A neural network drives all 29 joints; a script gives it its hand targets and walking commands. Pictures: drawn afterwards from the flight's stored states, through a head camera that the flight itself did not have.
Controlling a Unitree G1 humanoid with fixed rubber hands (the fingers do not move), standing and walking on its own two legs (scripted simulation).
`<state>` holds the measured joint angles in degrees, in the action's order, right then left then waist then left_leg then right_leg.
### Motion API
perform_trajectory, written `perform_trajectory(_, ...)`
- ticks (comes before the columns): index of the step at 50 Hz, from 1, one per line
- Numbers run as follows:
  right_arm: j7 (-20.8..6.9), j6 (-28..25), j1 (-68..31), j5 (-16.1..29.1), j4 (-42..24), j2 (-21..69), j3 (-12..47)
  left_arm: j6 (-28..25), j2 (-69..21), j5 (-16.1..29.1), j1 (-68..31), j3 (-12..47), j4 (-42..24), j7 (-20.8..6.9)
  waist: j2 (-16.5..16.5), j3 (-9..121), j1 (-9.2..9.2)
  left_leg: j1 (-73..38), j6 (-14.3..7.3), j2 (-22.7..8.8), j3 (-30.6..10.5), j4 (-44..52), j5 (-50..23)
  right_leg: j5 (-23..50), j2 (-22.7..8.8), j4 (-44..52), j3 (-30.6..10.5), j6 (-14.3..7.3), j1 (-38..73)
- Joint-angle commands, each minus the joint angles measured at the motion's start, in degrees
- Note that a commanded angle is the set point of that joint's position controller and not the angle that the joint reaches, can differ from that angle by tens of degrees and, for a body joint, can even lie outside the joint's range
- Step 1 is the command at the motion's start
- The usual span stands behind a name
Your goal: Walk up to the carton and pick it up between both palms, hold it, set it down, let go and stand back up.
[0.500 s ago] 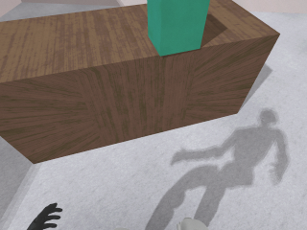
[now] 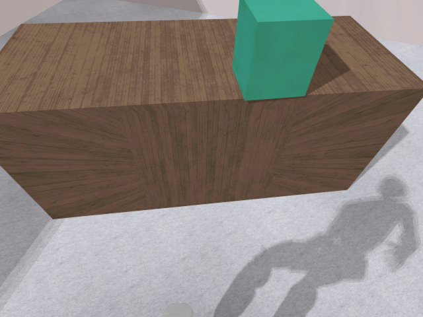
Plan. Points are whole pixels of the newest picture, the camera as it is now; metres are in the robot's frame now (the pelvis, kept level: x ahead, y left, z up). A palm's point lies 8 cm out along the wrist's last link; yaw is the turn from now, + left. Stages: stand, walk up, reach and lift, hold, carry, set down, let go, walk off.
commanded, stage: walk up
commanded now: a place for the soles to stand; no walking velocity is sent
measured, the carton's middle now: (274, 47) +0.89 -0.08 +0.06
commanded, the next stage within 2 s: none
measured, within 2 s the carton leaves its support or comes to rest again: neither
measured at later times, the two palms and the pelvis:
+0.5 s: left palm (103, 287) +0.17 +0.26 -0.10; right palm out of the picture +0.12 -0.40 -0.11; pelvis +0.07 -0.08 -0.01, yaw +4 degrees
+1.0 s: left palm (135, 310) +0.14 +0.19 -0.13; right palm out of the picture +0.26 -0.42 -0.09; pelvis +0.17 -0.10 +0.00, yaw +6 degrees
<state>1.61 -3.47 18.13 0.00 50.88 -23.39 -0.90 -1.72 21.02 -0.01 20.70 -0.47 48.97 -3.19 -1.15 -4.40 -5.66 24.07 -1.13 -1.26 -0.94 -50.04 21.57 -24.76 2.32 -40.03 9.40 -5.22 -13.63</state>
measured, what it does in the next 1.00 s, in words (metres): walks ahead: left foot, then right foot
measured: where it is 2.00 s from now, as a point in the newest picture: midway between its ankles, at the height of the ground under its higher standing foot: (251, 310)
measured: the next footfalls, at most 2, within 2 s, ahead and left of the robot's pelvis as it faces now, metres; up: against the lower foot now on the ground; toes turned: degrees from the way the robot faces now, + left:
left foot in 0.02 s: +0.09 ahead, +0.12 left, +0.00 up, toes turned +1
right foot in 0.48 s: +0.18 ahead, -0.18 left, +0.00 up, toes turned -2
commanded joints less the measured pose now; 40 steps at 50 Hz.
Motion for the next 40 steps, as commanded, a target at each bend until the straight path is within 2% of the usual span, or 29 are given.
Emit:
perform_trajectory(1, 2.03, -3.88, 16.76, -0.94, -1.3, -16.57, -7.58, -0.4, 9.27, -1.3, -1.93, -5.17, -8.38, 0.7, 11.99, 11.95, 11.23, -31.82, -5.5, -7.01, -15.91, 26.79, -3.04, 18.64, -7.84, -21.69, -3.8, 1.97, -15.26)
perform_trajectory(2, 2.53, -3.63, 15.91, -1.23, -2.3, -21.66, -8.53, 0.01, 8.25, -1.31, -0.81, -4.4, -9.47, 0.43, 14.72, 11.56, 9.17, -36.52, -11.88, -20.55, -43.17, 30.71, -1.23, -6.7, -1.43, -27.89, -7.09, 5.03, -29.72)
perform_trajectory(3, 3.01, -2.9, 14.99, 0.58, -2.21, -21.9, -8.95, 1.02, 15.71, -2.04, -5.93, -6.15, -8.47, 0.85, 5.88, 8.91, 11.02, -32.56, -17.48, -22.63, -49.81, 32.94, 6.17, -7.83, -4.03, -30.43, -14.37, 4.71, -33.1)
perform_trajectory(4, 3.3, -2.7, 13.42, 0.61, -1.63, -21.01, -8.43, 1.22, 16.81, -1.97, -8.54, -6.56, -8.42, 0.89, 3.27, 3.2, 10.35, -28.64, -17.42, -21.67, -46.3, 31.86, 4.88, -5.91, -5.95, -32.75, -15.15, 4.73, -35.77)
perform_trajectory(6, 3.46, -2.88, 9.96, 0.21, -1.26, -18.23, -7.27, 1.39, 16.02, -1.8, -8.6, -6.85, -7.91, 0.36, 0.62, -2.59, 7.91, -20.92, -13.21, -16.84, -35.84, 29.77, -1.23, 0.23, -8.03, -31.28, -15.65, 4.87, -33.74)
perform_trajectory(7, 3.39, -3.18, 8.41, 0.06, -1.26, -17.81, -6.91, 1.74, 14.77, -1.52, -6.99, -6.64, -6.85, 0.02, 2.47, -3.36, 6.59, -16.39, -11.15, -14.7, -31.64, 30.1, -3.19, 2.49, -8.49, -29.53, -15.55, 5.0, -31.15)
perform_trajectory(8, 3.17, -3.24, 7.28, -0.16, -1.28, -18.1, -6.77, 2.03, 14.47, -1.86, -5.15, -6.74, -6.39, -0.32, 4.76, -1.31, 5.79, -14.06, -10.77, -12.87, -28.92, 29.5, -2.32, 3.62, -8.43, -28.86, -15.5, 4.92, -27.5)
perform_trajectory(9, 2.99, -3.33, 7.29, -0.37, -1.32, -17.78, -6.62, 2.3, 14.24, -1.84, -5.02, -6.83, -5.97, -0.57, 6.96, 0.18, 6.28, -13.72, -10.12, -11.72, -27.74, 29.34, 0.11, 3.68, -7.82, -27.9, -14.59, 5.04, -26.41)
perform_trajectory(12, 2.78, -3.57, 8.7, -0.94, -1.12, -18.6, -6.67, 2.55, 15.22, -2.3, -9.92, -7.23, -6.83, -0.87, 7.14, 0.11, 7.4, -11.28, -13.06, -12.3, -29.67, 27.35, 6.31, -0.77, -8.33, -23.67, -13.63, 5.24, -27.82)
perform_trajectory(15, 2.51, -3.63, 8.24, -1.36, -1.31, -20.59, -7.01, 2.22, 15.76, -2.39, -13.38, -7.3, -7.42, -1.19, 7.72, -0.36, 8.24, -12.7, -14.23, -12.26, -31.03, 26.38, 11.36, -2.45, -8.49, -18.61, -13.29, 5.21, -29.1)
perform_trajectory(17, 2.58, -3.73, 9.02, -1.61, -0.95, -21.21, -7.29, 1.7, 15.69, -2.22, -15.06, -7.13, -7.63, -1.08, 8.84, 0.19, 8.5, -15.62, -14.61, -12.94, -31.99, 24.61, 6.45, -3.25, -8.69, -15.94, -13.88, 5.11, -30.36)
perform_trajectory(19, 2.69, -3.61, 8.52, -1.38, -1.63, -21.48, -7.34, 0.96, 16.28, -2.02, -16.0, -7.08, -7.78, -0.81, 9.22, 3.23, 8.62, -17.64, -14.87, -13.66, -31.52, 21.29, -2.17, -4.56, -8.41, -12.77, -13.28, 4.89, -28.13)
perform_trajectory(20, 2.73, -3.44, 7.04, -1.5, -1.73, -21.44, -7.23, 0.49, 16.35, -1.68, -15.06, -7.19, -7.47, -0.61, 10.61, 4.41, 7.83, -15.82, -14.15, -13.14, -28.38, 18.51, -7.74, -4.95, -8.2, -9.43, -12.79, 4.86, -23.91)
perform_trajectory(21, 2.73, -3.34, 5.82, -1.24, -1.74, -20.48, -6.65, -0.11, 16.18, -1.53, -14.48, -7.33, -7.38, -0.45, 10.15, 4.91, 6.9, -12.59, -13.21, -12.39, -26.15, 15.64, -14.13, -4.34, -7.23, -5.13, -12.25, 4.22, -18.84)
perform_trajectory(22, 2.67, -2.95, 2.92, -0.9, -2.44, -19.18, -6.06, -0.63, 15.32, -1.28, -10.26, -7.65, -5.57, -0.16, 7.91, 6.76, 3.81, -7.16, -10.77, -10.71, -21.62, 10.98, -19.28, 0.42, -6.06, 3.88, -11.21, 3.31, -7.84)
perform_trajectory(23, 2.59, -2.39, -0.67, -0.55, -3.24, -16.24, -4.96, -1.21, 16.83, -1.36, -0.31, -8.62, -2.19, 0.47, 3.87, 10.29, -1.97, 3.51, -5.73, -5.89, -12.73, -2.76, -20.48, 5.04, -6.75, 14.3, -13.44, 2.92, 10.76)
perform_trajectory(24, 2.58, -2.25, 2.92, 0.04, -3.2, -8.21, -2.06, -1.63, 23.02, -2.07, 3.96, -10.22, -0.6, 1.13, -15.94, 10.72, -3.54, 18.77, -2.03, 3.67, -6.05, -18.98, 1.07, 2.26, -16.82, 18.46, -27.13, 3.8, 20.8)
perform_trajectory(25, 2.82, -2.02, 3.07, -0.07, -3.4, -9.03, -1.83, -1.4, 25.94, -1.9, 0.33, -10.04, -2.23, 1.27, -14.39, 7.62, -1.32, 27.16, -0.3, 5.97, -2.17, -23.41, 9.7, -7.62, -26.66, 26.46, -39.88, 1.56, 17.23)
perform_trajectory(26, 3.03, -0.99, 2.29, 0.38, -1.75, -15.22, -3.76, -1.08, 25.77, -1.15, -2.91, -10.31, -3.18, 0.9, -7.38, 6.2, -0.57, 26.9, -1.4, 2.58, -6.29, -26.02, 7.18, -25.34, -27.68, 29.59, -41.28, 1.84, 12.96)
perform_trajectory(27, 2.57, -1.06, 2.54, 0.85, -0.62, -16.74, -4.32, -0.87, 24.07, -0.99, -6.24, -9.52, -3.9, 0.98, -4.3, 1.89, 1.46, 25.11, -1.83, 0.99, -5.49, -25.76, 2.37, -26.41, -26.08, 29.53, -36.42, 3.81, 7.47)
perform_trajectory(28, 1.92, -1.12, 3.46, 0.84, -0.42, -16.19, -4.58, -0.99, 21.59, -1.36, -8.89, -9.13, -4.8, 1.03, -6.41, -1.47, 2.88, 23.58, -1.79, -0.01, -4.07, -23.09, -0.96, -22.86, -22.7, 29.04, -30.6, 5.41, 4.17)
perform_trajectory(29, 1.41, -1.15, 4.09, 0.85, -0.44, -15.39, -4.51, -1.07, 19.51, -1.43, -9.2, -8.6, -5.07, 1.12, -6.18, -2.99, 3.49, 20.8, -1.4, -0.51, -3.33, -21.25, -3.83, -16.94, -19.94, 28.78, -26.1, 6.07, 1.81)
perform_trajectory(31, 0.95, -0.95, 5.64, 0.63, 0.0, -14.44, -4.74, -1.44, 18.66, -1.51, -7.03, -8.29, -5.28, 1.12, -8.23, -1.7, 3.03, 18.01, -0.23, -0.41, -2.93, -17.58, -5.8, -8.39, -17.56, 27.75, -21.27, 6.2, 3.23)
perform_trajectory(32, 0.86, -0.85, 5.53, 0.4, -0.29, -14.18, -4.78, -1.58, 17.97, -1.39, -6.28, -8.36, -4.93, 1.14, -8.14, -1.96, 3.21, 17.36, 0.25, -0.17, -2.54, -16.87, -6.26, -4.92, -17.47, 27.54, -20.43, 5.72, 3.3)
perform_trajectory(33, 0.77, -0.7, 6.01, 0.58, -0.1, -13.64, -4.69, -1.56, 17.79, -1.42, -5.89, -8.62, -5.41, 1.24, -6.96, -1.45, 3.38, 17.25, 0.3, 0.01, -2.31, -16.17, -6.65, -1.16, -17.15, 26.97, -20.0, 6.59, 5.2)
perform_trajectory(35, 1.01, -0.66, 4.73, 0.79, -0.82, -13.12, -4.4, -1.61, 16.76, -1.07, -3.92, -8.38, -5.65, 1.31, -6.12, -0.37, 2.86, 17.84, 0.63, 0.12, -1.91, -14.96, -6.69, 9.52, -16.86, 24.51, -17.98, 6.03, 9.62)
perform_trajectory(36, 1.05, -0.75, 3.52, 0.77, -1.36, -12.72, -4.36, -1.71, 16.58, -0.95, -1.95, -8.46, -5.61, 1.43, -5.83, -0.38, 2.18, 17.89, 0.76, -0.06, -2.27, -14.26, -6.26, 15.08, -17.18, 23.61, -18.42, 6.43, 10.11)
perform_trajectory(38, 1.15, -0.69, 1.78, 0.9, -2.1, -12.12, -4.03, -1.71, 16.09, -0.82, -0.32, -8.48, -5.47, 1.8, -4.27, 0.84, 1.39, 18.33, 0.99, 0.29, -2.15, -12.56, -5.18, 20.13, -17.07, 21.99, -17.87, 5.76, 14.15)
perform_trajectory(40, 0.93, -0.97, -0.36, 1.03, -3.65, -11.76, -3.82, -1.63, 16.23, -1.25, 1.38, -8.7, -5.48, 2.02, -6.34, 0.8, 0.64, 19.38, 0.88, -0.46, -1.05, -9.33, -1.75, 24.53, -17.86, 19.65, -18.29, 2.47, 16.64)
